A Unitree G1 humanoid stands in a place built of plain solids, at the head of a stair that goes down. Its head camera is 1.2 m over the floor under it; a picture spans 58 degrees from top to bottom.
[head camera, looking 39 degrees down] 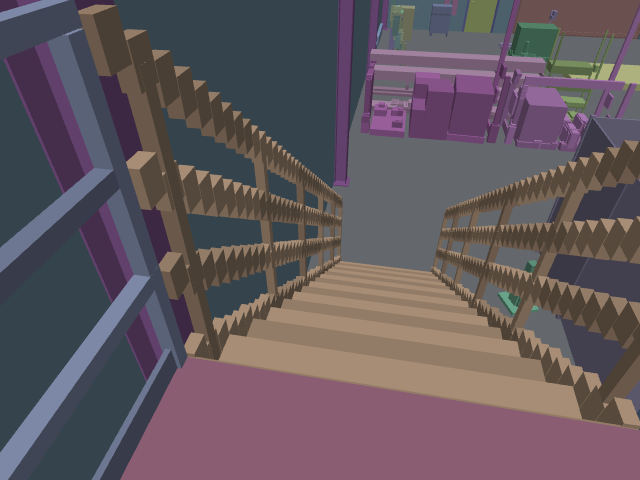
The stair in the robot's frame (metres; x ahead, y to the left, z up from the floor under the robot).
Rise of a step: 0.20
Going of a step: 0.26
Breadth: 1.40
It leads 10 degrees to the right of straight ahead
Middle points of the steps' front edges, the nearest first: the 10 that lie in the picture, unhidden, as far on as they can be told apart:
0.75 -0.23 0.00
1.00 -0.27 -0.20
1.25 -0.32 -0.39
1.51 -0.37 -0.59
1.76 -0.41 -0.79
2.01 -0.46 -0.98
2.26 -0.51 -1.18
2.52 -0.55 -1.38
2.77 -0.60 -1.57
3.02 -0.65 -1.77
